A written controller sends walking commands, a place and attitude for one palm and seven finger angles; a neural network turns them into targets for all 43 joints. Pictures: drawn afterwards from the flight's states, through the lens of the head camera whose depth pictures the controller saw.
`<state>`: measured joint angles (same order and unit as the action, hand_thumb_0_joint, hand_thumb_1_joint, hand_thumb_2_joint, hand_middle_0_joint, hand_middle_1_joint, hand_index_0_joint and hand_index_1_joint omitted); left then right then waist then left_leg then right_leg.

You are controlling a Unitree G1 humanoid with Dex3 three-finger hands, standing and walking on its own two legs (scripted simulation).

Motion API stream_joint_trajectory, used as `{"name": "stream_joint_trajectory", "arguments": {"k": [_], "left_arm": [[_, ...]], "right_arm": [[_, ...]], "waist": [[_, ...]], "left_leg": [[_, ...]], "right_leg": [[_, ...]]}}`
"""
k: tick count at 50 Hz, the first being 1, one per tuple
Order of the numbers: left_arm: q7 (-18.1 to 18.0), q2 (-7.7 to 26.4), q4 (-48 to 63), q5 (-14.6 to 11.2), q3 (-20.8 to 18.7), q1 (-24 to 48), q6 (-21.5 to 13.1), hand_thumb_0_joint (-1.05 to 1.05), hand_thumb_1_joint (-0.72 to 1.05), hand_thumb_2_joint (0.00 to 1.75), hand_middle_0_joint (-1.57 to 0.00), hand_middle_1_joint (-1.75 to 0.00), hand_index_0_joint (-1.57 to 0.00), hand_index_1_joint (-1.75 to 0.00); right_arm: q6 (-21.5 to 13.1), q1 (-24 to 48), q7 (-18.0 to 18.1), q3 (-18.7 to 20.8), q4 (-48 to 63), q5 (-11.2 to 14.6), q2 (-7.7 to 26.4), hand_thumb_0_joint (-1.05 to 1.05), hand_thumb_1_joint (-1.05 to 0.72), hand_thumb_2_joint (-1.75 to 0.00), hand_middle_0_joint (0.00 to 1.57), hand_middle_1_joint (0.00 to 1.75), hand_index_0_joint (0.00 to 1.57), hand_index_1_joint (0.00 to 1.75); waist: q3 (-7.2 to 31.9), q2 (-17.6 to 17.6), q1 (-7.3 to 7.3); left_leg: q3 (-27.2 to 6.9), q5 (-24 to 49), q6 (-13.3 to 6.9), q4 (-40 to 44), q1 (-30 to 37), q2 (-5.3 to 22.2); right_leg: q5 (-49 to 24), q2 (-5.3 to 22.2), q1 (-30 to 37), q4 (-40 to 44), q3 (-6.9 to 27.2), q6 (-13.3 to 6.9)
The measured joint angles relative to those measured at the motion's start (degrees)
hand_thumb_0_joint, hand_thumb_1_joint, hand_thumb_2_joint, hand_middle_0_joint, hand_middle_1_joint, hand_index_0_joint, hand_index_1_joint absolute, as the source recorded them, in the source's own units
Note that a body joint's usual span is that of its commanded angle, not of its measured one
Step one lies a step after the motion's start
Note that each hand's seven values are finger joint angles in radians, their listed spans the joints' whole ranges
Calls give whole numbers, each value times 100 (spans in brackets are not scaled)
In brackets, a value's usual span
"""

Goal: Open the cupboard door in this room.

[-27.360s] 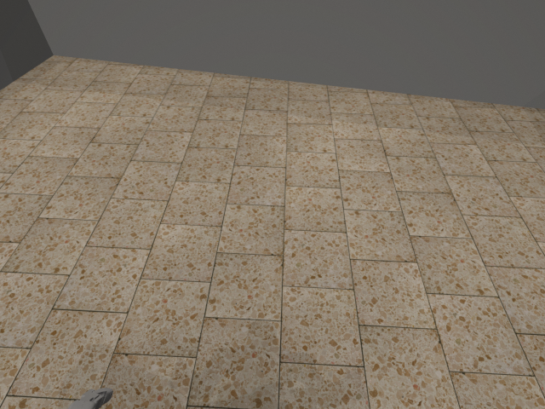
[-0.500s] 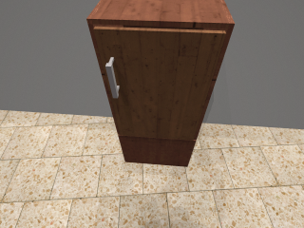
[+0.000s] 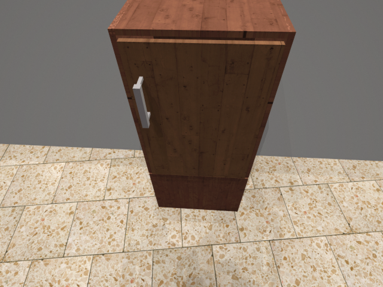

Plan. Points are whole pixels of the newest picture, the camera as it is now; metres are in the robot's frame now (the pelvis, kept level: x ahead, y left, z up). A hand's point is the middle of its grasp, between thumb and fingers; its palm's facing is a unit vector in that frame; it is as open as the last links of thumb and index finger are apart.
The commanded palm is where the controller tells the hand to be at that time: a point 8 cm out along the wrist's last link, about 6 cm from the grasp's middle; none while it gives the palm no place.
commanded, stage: come to a stop and stand still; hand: left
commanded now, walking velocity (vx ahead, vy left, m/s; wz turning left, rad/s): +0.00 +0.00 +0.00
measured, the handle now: (143, 103) +0.58 +0.18 +0.04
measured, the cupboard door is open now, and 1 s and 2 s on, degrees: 0 0 0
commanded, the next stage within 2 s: look again from close up in 1.12 s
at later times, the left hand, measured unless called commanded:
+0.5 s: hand out of the picture +0.04 +0.18 -0.17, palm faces +0.05 -0.97 -0.24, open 7.4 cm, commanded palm none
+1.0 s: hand out of the picture -0.02 +0.25 -0.16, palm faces +0.04 -0.95 -0.31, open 7.4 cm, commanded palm none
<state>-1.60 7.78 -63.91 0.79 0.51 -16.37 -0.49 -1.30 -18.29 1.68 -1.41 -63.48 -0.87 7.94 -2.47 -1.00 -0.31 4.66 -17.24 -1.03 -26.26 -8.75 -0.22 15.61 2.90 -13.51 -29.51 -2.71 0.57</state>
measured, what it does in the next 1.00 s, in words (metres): shifts its weight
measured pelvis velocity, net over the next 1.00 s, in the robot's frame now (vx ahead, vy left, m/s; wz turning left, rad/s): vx -0.05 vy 0.02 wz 0.03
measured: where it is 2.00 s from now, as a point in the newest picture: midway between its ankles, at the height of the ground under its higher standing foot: outside the picture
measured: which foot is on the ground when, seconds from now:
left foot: down 0.00-1.00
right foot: down 0.00-1.00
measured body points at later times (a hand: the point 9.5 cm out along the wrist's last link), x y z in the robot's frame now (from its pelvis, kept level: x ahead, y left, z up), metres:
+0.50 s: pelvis +0.01 -0.01 -0.01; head +0.02 -0.01 +0.44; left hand +0.04 +0.23 -0.15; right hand +0.06 -0.26 -0.15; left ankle -0.03 +0.11 -0.74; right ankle +0.00 -0.12 -0.74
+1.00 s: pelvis -0.05 +0.02 +0.00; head -0.08 +0.02 +0.45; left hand -0.02 +0.30 -0.14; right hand +0.01 -0.26 -0.13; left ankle -0.03 +0.11 -0.74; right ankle +0.00 -0.12 -0.74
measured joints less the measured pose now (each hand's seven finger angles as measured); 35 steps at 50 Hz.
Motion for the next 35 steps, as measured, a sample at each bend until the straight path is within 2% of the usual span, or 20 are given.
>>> {"name": "stream_joint_trajectory", "arguments": {"k": [9,18,23,29,35], "left_arm": [[-43,49,-22,3,-41,134,2,1,93,90,-20,-30,-20,-30],[-23,123,82,9,-24,197,-5,1,92,90,-20,-30,-19,-30],[-42,273,444,14,-93,96,-74,1,91,90,-20,-30,-20,-30],[-67,474,693,23,-153,145,11,1,91,90,-20,-30,-20,-30],[6,672,749,22,-125,350,78,1,91,90,-20,-30,-20,-30]], "right_arm": [[-20,157,52,35,-72,-2,-28,0,-91,-90,20,30,20,30],[27,317,36,63,-19,-7,89,1,-92,-90,20,30,20,30],[-11,295,36,199,401,-21,301,1,-91,-90,20,30,20,30],[103,580,58,345,643,-10,590,0,-91,-90,20,30,20,30],[86,863,-18,300,780,-34,753,0,-91,-90,20,30,20,30]], "waist": [[-18,50,3],[-69,58,9],[64,89,76],[223,173,24],[287,190,-25]], "left_leg": [[-3,-112,61,-32,82,57],[-61,-106,106,19,95,95],[-184,-239,107,-328,-115,115],[-184,-308,66,-529,-19,104],[-136,-89,-4,-395,60,86]], "right_leg": [[134,-54,59,-70,-6,-44],[144,-90,102,-2,-69,-81],[233,-85,14,-186,-188,-105],[231,-66,157,-279,-182,-65],[-83,-63,289,0,-138,-6]]}}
